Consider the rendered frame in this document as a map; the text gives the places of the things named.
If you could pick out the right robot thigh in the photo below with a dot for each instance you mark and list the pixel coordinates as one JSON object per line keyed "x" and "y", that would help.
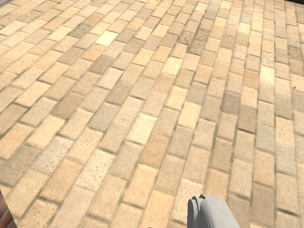
{"x": 209, "y": 211}

